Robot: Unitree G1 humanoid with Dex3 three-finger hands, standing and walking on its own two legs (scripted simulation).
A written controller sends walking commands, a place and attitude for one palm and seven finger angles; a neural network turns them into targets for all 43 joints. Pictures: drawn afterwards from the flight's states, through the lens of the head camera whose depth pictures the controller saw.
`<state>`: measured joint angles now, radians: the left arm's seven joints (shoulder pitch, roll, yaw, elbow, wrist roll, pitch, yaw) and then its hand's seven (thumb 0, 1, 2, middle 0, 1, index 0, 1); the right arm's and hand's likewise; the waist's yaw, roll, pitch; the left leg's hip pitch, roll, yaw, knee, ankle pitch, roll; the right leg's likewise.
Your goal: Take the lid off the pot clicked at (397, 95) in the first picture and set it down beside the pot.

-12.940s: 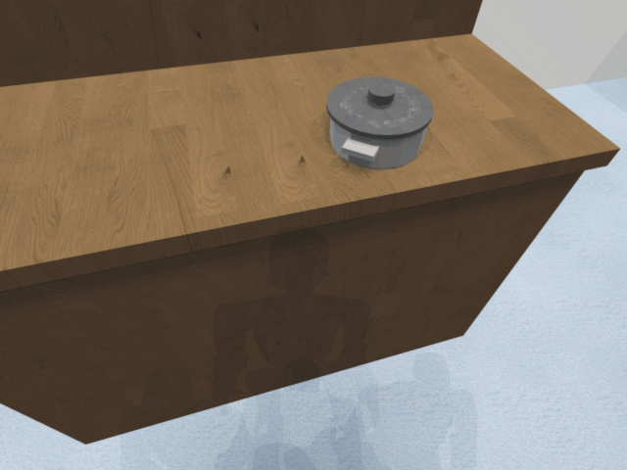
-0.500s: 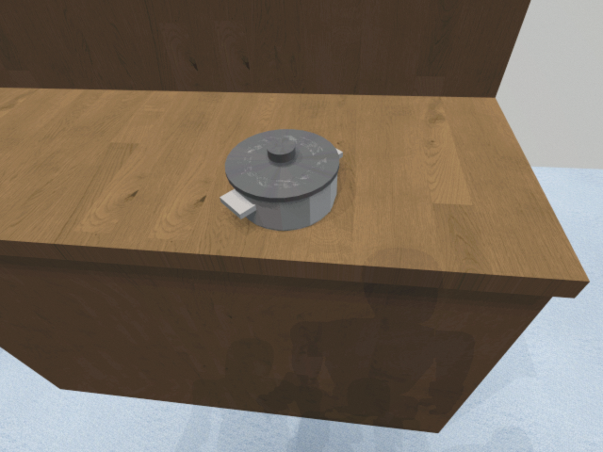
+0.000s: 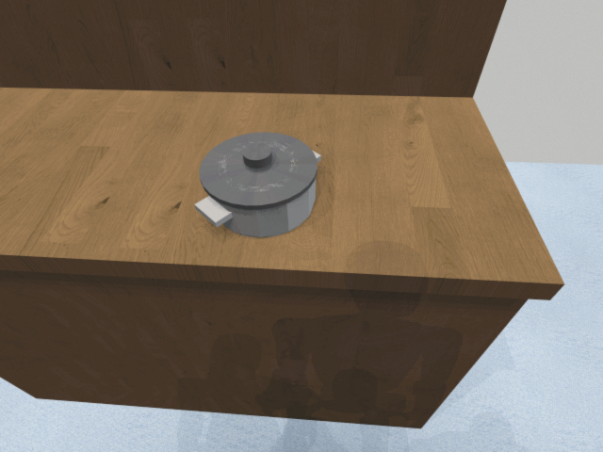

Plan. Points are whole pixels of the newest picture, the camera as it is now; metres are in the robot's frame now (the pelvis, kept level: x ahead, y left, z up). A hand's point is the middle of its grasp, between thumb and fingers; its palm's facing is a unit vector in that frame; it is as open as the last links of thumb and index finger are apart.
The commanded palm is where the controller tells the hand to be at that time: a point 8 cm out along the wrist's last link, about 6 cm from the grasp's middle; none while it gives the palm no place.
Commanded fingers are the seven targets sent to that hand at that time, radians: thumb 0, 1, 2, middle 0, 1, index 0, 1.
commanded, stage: look again from close up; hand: left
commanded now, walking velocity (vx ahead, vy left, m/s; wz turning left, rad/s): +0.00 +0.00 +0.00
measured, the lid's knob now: (257, 155) +0.48 +0.09 +0.16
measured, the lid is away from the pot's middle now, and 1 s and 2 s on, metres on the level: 0.00 0.00 0.00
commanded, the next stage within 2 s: lift the closed hand beside the body in 0.68 s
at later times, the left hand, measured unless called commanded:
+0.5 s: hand out of the picture +0.02 +0.16 -0.17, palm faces +0.02 -0.97 -0.23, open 7.3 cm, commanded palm none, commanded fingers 0.00 0.90 0.90 -0.20 -0.30 -0.20 -0.30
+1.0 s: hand (176, 436) +0.16 +0.18 -0.05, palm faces +0.23 -0.93 -0.28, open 6.4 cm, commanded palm +0.11 +0.22 +0.00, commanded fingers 0.00 0.90 0.90 -0.73 -0.88 -0.73 -0.88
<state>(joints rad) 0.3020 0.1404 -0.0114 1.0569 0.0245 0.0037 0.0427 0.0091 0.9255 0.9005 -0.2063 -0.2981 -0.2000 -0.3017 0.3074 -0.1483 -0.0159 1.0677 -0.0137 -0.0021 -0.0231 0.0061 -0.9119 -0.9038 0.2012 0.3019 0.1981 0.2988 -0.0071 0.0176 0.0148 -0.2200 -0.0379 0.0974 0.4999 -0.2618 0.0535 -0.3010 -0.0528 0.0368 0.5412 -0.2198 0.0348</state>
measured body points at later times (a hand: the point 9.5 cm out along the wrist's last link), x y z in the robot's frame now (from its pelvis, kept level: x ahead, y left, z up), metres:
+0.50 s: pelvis +0.01 -0.01 +0.00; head +0.03 -0.03 +0.45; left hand +0.02 +0.21 -0.15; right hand +0.01 -0.23 -0.17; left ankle +0.01 +0.09 -0.73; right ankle +0.04 -0.14 -0.73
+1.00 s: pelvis +0.03 -0.02 +0.00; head +0.00 -0.03 +0.45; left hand +0.14 +0.23 -0.03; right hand +0.15 -0.26 -0.10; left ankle +0.01 +0.09 -0.73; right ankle +0.04 -0.14 -0.73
